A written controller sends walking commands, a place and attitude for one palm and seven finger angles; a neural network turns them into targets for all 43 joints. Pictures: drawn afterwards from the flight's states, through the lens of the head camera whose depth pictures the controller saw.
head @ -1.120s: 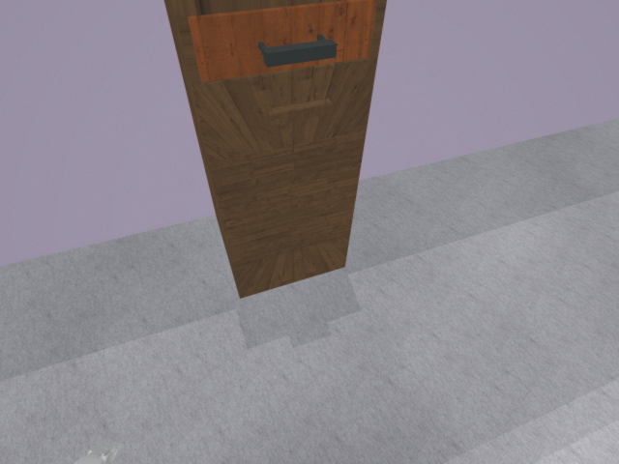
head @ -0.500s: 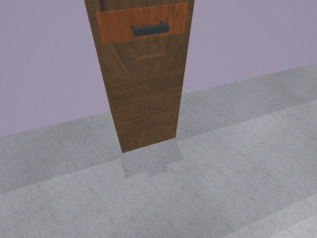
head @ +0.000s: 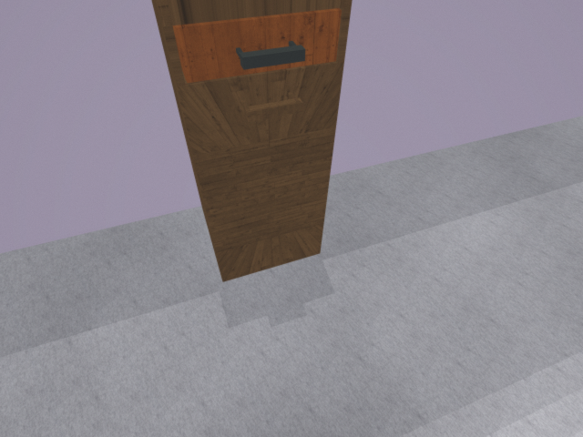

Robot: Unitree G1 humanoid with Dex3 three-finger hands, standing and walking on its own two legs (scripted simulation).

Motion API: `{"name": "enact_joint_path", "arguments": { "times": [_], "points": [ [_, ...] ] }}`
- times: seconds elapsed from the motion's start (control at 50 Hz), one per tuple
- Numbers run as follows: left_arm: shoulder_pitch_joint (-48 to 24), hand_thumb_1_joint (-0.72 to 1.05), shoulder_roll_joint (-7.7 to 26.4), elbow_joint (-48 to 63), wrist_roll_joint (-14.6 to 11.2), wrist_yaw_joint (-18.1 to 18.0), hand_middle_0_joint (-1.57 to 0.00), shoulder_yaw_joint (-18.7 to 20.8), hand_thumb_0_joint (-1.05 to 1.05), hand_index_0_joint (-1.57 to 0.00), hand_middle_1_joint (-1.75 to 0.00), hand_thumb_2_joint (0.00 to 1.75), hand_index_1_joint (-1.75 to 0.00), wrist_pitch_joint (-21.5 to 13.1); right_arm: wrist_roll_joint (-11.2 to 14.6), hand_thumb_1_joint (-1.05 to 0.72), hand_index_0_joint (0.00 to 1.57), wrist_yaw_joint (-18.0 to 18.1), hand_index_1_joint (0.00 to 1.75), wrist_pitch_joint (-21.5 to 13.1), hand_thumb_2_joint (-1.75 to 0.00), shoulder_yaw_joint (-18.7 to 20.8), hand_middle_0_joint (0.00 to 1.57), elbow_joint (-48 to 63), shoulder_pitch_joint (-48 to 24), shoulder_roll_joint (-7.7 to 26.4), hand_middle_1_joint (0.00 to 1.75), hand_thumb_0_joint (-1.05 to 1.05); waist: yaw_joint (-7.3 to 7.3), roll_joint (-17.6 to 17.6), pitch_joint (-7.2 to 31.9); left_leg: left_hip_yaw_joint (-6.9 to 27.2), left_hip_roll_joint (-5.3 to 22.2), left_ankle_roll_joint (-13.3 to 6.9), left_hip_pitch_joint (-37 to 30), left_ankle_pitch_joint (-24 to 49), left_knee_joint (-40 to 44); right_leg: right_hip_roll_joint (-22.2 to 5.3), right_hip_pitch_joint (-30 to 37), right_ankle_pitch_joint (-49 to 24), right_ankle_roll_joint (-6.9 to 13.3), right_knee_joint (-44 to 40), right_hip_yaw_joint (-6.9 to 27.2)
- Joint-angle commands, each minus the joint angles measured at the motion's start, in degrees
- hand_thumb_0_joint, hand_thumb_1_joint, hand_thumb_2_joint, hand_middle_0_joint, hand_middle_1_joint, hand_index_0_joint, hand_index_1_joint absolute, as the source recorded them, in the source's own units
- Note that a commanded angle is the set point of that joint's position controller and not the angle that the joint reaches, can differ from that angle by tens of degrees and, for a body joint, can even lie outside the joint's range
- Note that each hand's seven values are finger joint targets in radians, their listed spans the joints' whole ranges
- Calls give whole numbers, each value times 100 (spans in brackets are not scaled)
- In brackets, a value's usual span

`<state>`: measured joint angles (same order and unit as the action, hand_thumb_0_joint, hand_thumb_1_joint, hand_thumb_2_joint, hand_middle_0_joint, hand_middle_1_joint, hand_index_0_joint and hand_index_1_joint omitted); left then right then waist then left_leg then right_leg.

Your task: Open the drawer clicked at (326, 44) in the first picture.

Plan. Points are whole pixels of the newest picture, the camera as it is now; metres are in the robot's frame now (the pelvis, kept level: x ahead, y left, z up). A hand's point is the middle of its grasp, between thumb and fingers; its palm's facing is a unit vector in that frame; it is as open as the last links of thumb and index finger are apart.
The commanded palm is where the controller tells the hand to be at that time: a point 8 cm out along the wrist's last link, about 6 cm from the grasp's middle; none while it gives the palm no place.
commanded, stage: look at it before walking up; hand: left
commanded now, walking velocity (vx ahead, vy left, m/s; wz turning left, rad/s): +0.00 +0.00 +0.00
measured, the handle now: (269, 52) +0.88 +0.10 +0.14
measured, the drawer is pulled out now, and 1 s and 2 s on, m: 0.00 0.00 0.00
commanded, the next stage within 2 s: walk to a spot facing it in 0.42 s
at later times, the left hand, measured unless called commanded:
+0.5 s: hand out of the picture +0.08 +0.25 -0.16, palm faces -0.02 -0.94 -0.34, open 7.4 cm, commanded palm none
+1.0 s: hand out of the picture +0.05 +0.16 -0.17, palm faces -0.14 -0.95 -0.29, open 7.4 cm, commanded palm none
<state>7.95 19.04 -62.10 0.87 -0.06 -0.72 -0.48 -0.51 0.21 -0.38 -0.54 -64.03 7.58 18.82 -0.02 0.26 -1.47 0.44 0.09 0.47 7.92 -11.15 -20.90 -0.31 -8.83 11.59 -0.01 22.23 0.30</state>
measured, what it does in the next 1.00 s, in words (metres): stands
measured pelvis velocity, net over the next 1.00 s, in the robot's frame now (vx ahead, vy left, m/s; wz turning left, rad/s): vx -0.02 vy -0.03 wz -0.19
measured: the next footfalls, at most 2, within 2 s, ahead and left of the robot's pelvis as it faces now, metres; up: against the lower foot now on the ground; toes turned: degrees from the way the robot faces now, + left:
left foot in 1.52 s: +0.03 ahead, +0.11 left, +0.00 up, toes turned -29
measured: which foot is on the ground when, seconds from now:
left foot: down 0.00-0.92, up 0.94-1.00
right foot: down 0.00-1.00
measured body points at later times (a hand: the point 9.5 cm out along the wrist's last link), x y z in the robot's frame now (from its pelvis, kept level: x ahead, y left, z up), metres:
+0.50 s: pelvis +0.01 +0.00 +0.00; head +0.01 +0.00 +0.45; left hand +0.08 +0.30 -0.13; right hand +0.09 -0.29 -0.13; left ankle +0.00 +0.13 -0.75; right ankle +0.01 -0.12 -0.75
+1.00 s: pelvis -0.02 -0.03 -0.02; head +0.00 -0.07 +0.43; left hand +0.06 +0.21 -0.15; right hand +0.00 -0.29 -0.19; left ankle -0.01 +0.12 -0.70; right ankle -0.01 -0.11 -0.75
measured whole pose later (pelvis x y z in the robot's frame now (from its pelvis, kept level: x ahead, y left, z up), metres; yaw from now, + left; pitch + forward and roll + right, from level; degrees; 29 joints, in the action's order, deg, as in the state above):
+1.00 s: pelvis -0.02 -0.03 -0.02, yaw -11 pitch -2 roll +2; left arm 14.5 11.8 -54.7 1.4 0.2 1.9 2.1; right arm -0.6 1.3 3.6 2.6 -56.9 9.6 13.4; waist 1.5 -1.7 -5.3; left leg -2.9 3.2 2.2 21.4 -27.0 -54.6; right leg 2.1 -18.4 18.7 4.4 38.8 -0.5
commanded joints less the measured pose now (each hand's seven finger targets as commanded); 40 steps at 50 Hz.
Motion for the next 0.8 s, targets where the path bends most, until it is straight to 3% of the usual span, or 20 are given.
{"name": "enact_joint_path", "arguments": {
  "times": [0.0,0.2,0.3,0.5,0.54,0.6,0.66,0.7,0.74,0.78],
  "points": [
    [-235,90,1178,374,-19,-59,-20,276,0,-20,-30,90,-30,-118,-3,-90,20,55,30,-158,-90,244,20,389,-266,1155,30,0,3,1,279,526,623,-185,-4,557,321,-654,23,-464,168,-466,620],
    [-210,90,1171,348,-19,-56,-20,272,0,-20,-30,90,-30,-110,0,-90,20,62,30,-159,-90,238,20,375,-287,1177,30,0,10,-33,275,537,643,-188,-44,582,362,-650,41,-483,154,-492,586],
    [-192,90,1192,339,-22,-59,-20,275,0,-20,-30,90,-30,-122,4,-90,20,68,30,-172,-90,235,20,376,-317,1194,30,0,15,-64,413,528,657,-188,-146,856,330,-663,166,-835,157,-435,568],
    [-221,90,1187,319,-12,-61,-20,279,0,-20,-30,90,-30,-105,4,-90,20,68,30,-168,-90,229,20,376,-348,1201,30,0,25,-80,221,557,651,-189,-78,755,444,-642,134,-671,135,-502,536],
    [-230,90,1178,367,-11,-46,-20,294,0,-20,-30,90,-30,-75,-6,-90,20,90,30,-162,-90,252,20,398,-320,1209,30,0,6,-53,205,439,692,-174,-217,755,349,-599,-39,-814,154,-448,624],
    [85,90,597,389,-17,-81,-20,227,0,-20,-30,90,-30,100,-18,-90,20,124,30,-48,-90,178,20,408,89,547,30,0,-26,-12,277,143,737,-76,-242,977,-13,-585,-235,-1381,97,-44,687],
    [205,90,608,575,2,-61,-20,305,0,-20,-30,90,-30,196,-21,-90,20,168,30,33,-90,280,20,611,203,643,30,0,-34,-104,276,80,887,-124,-251,900,-185,-442,-596,-1396,95,385,717],
    [230,90,569,726,17,-29,-20,345,0,-20,-30,90,-30,246,-32,-90,20,181,30,67,-90,361,20,767,183,706,30,0,-23,-234,205,149,1066,-225,-152,692,-166,-276,-863,-1153,62,750,646],
    [293,90,470,843,19,9,-20,377,0,-20,-30,90,-30,282,-38,-90,20,193,30,74,-90,431,20,896,140,776,30,0,0,-605,145,331,1385,-429,-15,673,-33,-77,-1070,-622,7,1361,467],
    [403,90,311,950,23,34,-20,412,0,-20,-30,90,-30,320,-41,-90,20,179,30,53,-90,495,20,1016,98,789,30,0,41,-1064,171,512,1874,-824,62,1174,141,60,-1262,1113,-82,2353,122]
  ]
}}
